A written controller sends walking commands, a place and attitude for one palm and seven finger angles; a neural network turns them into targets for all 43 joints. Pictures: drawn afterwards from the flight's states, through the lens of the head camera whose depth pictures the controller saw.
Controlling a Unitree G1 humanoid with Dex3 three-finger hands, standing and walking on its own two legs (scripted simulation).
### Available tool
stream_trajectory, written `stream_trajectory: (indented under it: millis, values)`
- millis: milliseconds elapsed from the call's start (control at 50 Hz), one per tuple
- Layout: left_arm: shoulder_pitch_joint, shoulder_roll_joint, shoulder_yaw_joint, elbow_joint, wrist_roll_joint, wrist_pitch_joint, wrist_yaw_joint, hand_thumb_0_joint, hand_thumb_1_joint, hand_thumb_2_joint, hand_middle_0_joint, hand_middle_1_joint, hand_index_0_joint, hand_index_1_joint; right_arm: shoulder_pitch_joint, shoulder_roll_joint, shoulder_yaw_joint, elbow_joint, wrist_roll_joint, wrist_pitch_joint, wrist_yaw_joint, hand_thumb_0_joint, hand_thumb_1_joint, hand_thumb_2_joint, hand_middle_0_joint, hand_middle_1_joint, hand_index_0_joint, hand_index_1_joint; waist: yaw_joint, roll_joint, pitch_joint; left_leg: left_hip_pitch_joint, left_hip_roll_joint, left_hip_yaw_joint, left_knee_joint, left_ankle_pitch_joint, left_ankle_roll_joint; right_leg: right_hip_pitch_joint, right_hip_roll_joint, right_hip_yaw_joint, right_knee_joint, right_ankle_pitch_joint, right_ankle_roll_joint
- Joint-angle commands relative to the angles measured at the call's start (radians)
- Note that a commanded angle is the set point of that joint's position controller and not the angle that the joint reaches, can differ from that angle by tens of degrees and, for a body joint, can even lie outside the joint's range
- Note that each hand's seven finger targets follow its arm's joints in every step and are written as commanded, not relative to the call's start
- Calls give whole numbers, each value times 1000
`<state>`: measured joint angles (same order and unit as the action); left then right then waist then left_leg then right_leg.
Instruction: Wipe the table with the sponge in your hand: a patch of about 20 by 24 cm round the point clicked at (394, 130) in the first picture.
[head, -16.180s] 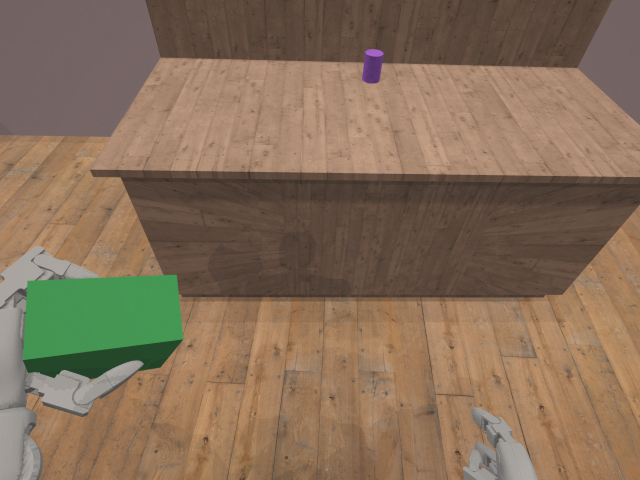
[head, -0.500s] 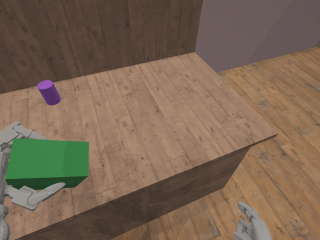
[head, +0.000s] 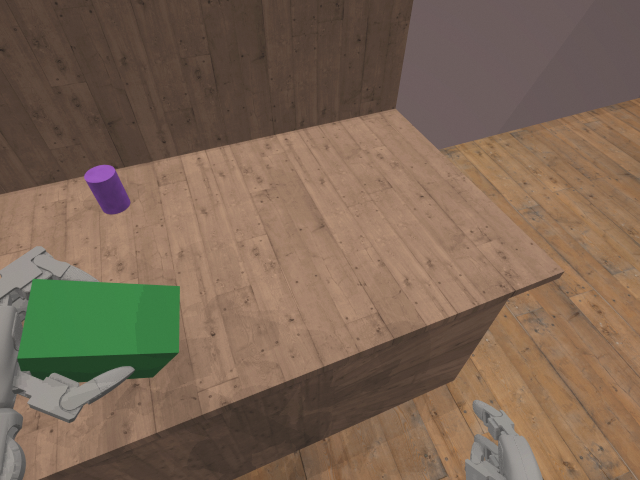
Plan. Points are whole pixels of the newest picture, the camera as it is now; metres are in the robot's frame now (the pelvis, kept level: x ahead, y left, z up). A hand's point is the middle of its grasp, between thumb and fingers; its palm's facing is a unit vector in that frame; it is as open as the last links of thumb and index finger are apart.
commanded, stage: shuffle to correct the standing spot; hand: left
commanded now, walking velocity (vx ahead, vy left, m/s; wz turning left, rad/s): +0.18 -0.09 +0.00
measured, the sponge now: (123, 335) +0.22 +0.21 +0.14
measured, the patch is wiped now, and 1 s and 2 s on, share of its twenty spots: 0.00 0.00 0.00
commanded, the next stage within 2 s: come to a stop and stand still in 0.82 s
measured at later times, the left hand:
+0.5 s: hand (51, 328) +0.22 +0.26 +0.16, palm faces +0.32 -0.85 -0.42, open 10.3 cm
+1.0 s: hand (68, 338) +0.21 +0.25 +0.15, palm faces +0.34 -0.86 -0.39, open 10.3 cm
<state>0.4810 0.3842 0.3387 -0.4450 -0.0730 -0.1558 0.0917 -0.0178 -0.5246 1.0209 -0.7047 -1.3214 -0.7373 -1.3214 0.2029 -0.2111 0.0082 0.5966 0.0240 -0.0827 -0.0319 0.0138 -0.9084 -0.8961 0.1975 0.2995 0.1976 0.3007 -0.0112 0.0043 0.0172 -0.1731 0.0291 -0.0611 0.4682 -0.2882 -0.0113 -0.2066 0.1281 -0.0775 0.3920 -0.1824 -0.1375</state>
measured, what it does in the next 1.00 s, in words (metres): stands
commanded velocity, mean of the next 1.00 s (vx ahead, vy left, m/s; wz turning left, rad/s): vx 0.14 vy -0.11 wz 0.00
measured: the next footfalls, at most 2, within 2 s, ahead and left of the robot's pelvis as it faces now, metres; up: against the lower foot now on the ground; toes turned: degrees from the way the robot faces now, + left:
none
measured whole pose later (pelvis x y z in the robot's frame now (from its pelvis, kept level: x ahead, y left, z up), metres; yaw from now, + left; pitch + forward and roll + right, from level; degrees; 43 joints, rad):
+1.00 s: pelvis -0.01 +0.00 +0.00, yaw +0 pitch +0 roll +0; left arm 0.47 0.37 0.34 -0.45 -0.08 -0.14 0.10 -0.02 -0.53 1.02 -0.70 -1.32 -0.74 -1.32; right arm 0.22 -0.22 0.00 0.60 0.02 -0.09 -0.04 0.01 -0.91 -0.90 0.20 0.30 0.20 0.30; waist -0.01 0.00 0.02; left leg -0.20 0.03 -0.07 0.48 -0.28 -0.02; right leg -0.23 0.12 -0.08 0.39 -0.17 -0.13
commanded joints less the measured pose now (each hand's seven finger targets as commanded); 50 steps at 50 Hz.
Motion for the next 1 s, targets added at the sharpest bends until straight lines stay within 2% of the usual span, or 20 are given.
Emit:
stream_trajectory:
  millis: [0,60,100,180,200,220,240,440,460,520,580,600,660,700,780,800,840,900,920,980]
  values:
    - [-78,192,134,-236,-13,-68,21,0,100,1300,-1200,-1600,-1200,-1600,-94,-113,-41,-155,9,-53,-12,0,-900,-900,200,300,200,300,0,24,-124,-36,18,-2,-28,107,62,106,-218,207,-95,141,118]
    - [-80,172,118,-227,-10,-69,19,0,100,1300,-1200,-1600,-1200,-1600,-90,-112,-41,-161,4,-58,-11,0,-900,-900,200,300,200,300,2,34,-115,-46,23,-12,-39,103,63,100,-210,202,-92,115,117]
    - [-87,190,128,-244,-11,-70,20,0,100,1300,-1200,-1600,-1200,-1600,-97,-114,-39,-155,6,-58,-14,0,-900,-900,200,300,200,300,0,57,-106,-31,27,-18,-50,103,64,79,-202,199,-89,109,114]
    - [-72,177,128,-218,-9,-68,20,0,100,1300,-1200,-1600,-1200,-1600,-85,-113,-42,-160,3,-61,-13,0,-900,-900,200,300,200,300,3,34,-115,-60,33,-26,-49,113,64,112,-197,192,-78,121,111]
    - [-73,192,135,-229,-12,-67,19,0,100,1300,-1200,-1600,-1200,-1600,-91,-114,-41,-155,8,-61,-15,0,-900,-900,200,300,200,300,0,47,-108,-43,32,-26,-55,108,63,89,-194,190,-77,113,105]
    - [-82,169,117,-229,-10,-71,18,0,100,1300,-1200,-1600,-1200,-1600,-85,-113,-40,-158,3,-62,-15,0,-900,-900,200,300,200,300,-2,50,-102,-62,33,-33,-60,91,63,90,-193,178,-72,76,96]
    - [-85,174,121,-220,-8,-70,18,0,100,1300,-1200,-1600,-1200,-1600,-84,-115,-41,-160,1,-65,-15,0,-900,-900,200,300,200,300,0,52,-93,-73,35,-42,-69,82,63,86,-188,181,-75,57,94]
    - [-62,185,136,-243,-10,-76,15,0,100,1300,-1200,-1600,-1200,-1600,-80,-117,-45,-158,-4,-76,-17,0,-900,-900,200,300,200,300,3,77,-143,-50,72,-73,-68,274,56,130,-168,134,-2,214,85]
    - [-58,177,133,-234,-13,-72,13,0,100,1300,-1200,-1600,-1200,-1600,-76,-118,-45,-158,-3,-76,-16,0,-900,-900,200,300,200,300,3,58,-141,-58,70,-71,-63,279,53,139,-170,132,-6,224,84]
    - [-56,171,128,-241,-17,-74,11,0,100,1300,-1200,-1600,-1200,-1600,-77,-118,-43,-156,-3,-75,-15,0,-900,-900,200,300,200,300,-1,76,-139,-48,67,-64,-59,272,49,117,-171,129,-4,225,77]
    - [-58,173,131,-232,-18,-67,11,0,100,1300,-1200,-1600,-1200,-1600,-73,-121,-49,-158,-2,-73,-14,0,-900,-900,200,300,200,300,0,55,-140,-61,63,-66,-58,237,45,122,-175,148,-14,209,75]
    - [-63,190,140,-255,-20,-70,11,0,100,1300,-1200,-1600,-1200,-1600,-80,-119,-46,-154,2,-72,-16,0,-900,-900,200,300,200,300,-3,78,-141,-42,63,-63,-67,244,45,109,-171,144,-11,209,75]
    - [-59,170,131,-231,-21,-64,11,0,100,1300,-1200,-1600,-1200,-1600,-78,-119,-48,-160,-3,-71,-15,0,-900,-900,200,300,200,300,0,56,-137,-68,61,-59,-56,199,47,116,-177,152,-25,184,80]
    - [-58,186,140,-239,-25,-62,13,0,100,1300,-1200,-1600,-1200,-1600,-82,-118,-45,-156,3,-68,-17,0,-900,-900,200,300,200,300,-3,53,-129,-61,52,-50,-60,150,49,102,-181,161,-43,156,80]
    - [-74,164,121,-217,-20,-52,17,0,100,1300,-1200,-1600,-1200,-1600,-77,-115,-46,-162,1,-65,-16,0,-900,-900,200,300,200,300,-3,21,-95,-83,28,-30,-41,15,53,54,-198,206,-109,6,90]
    - [-93,180,124,-252,-21,-55,19,0,100,1300,-1200,-1600,-1200,-1600,-84,-119,-45,-158,6,-63,-17,0,-900,-900,200,300,200,300,-7,47,-94,-63,24,-29,-45,12,53,35,-198,206,-114,-13,82]
    - [-99,169,119,-231,-16,-56,22,0,100,1300,-1200,-1600,-1200,-1600,-84,-115,-43,-159,0,-66,-18,0,-900,-900,200,300,200,300,-4,39,-86,-78,25,-32,-47,-4,57,32,-197,208,-123,-53,89]
    - [-101,185,127,-240,-16,-53,28,0,100,1300,-1200,-1600,-1200,-1600,-93,-117,-41,-153,6,-63,-19,0,-900,-900,200,300,200,300,-5,52,-91,-57,25,-28,-47,12,59,29,-198,208,-132,-41,100]
    - [-98,168,116,-238,-14,-57,30,0,100,1300,-1200,-1600,-1200,-1600,-94,-116,-39,-155,0,-64,-18,0,-900,-900,200,300,200,300,-1,61,-92,-70,25,-27,-43,22,61,41,-201,202,-132,-32,110]
    - [-58,175,133,-224,-12,-58,36,0,100,1300,-1200,-1600,-1200,-1600,-93,-119,-42,-154,1,-66,-13,0,-900,-900,200,300,200,300,9,33,-133,-78,12,-11,-11,87,55,118,-226,219,-135,118,148]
